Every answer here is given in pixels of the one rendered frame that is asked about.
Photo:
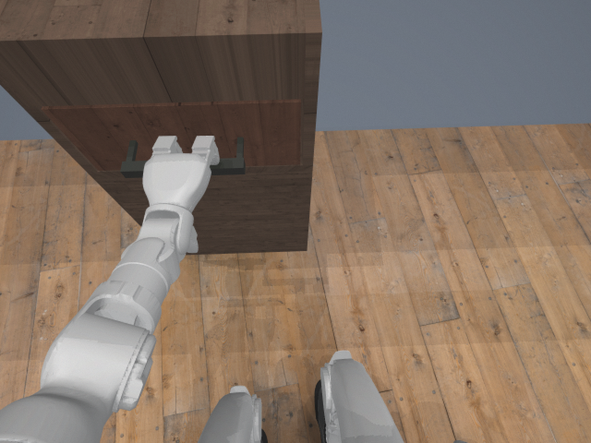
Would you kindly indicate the robot thigh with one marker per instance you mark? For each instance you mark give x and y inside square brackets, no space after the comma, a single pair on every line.
[362,414]
[235,419]

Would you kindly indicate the robot left forearm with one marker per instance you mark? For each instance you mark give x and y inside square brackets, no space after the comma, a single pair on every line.
[139,283]

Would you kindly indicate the robot left hand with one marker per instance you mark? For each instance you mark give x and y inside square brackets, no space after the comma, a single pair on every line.
[171,176]

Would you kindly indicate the handle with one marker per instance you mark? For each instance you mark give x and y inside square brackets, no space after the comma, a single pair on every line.
[134,169]

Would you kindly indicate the right robot thigh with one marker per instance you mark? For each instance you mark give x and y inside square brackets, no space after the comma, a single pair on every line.
[362,414]

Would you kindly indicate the cabinet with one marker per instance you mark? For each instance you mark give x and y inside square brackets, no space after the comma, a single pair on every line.
[93,52]

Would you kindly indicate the left robot upper arm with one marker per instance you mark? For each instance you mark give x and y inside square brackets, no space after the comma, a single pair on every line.
[101,366]

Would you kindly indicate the left robot thigh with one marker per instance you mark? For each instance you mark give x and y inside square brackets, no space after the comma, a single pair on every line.
[235,419]

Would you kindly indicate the drawer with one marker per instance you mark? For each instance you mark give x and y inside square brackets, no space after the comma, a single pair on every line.
[271,129]

